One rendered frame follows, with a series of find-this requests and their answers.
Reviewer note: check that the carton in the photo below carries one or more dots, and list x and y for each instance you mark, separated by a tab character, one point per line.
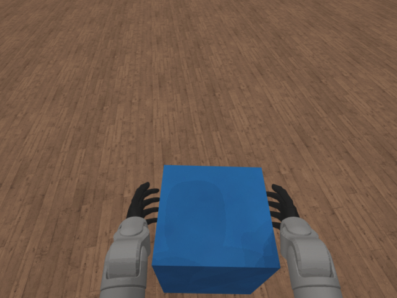
214	232

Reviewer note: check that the left robot forearm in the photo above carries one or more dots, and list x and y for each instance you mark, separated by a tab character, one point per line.
126	262

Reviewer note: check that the robot left hand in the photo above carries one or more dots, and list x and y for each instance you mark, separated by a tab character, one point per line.
138	203

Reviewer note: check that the right robot forearm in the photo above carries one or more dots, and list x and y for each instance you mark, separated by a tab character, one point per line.
310	265

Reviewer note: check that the robot right hand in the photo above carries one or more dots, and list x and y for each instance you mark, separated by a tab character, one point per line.
286	207

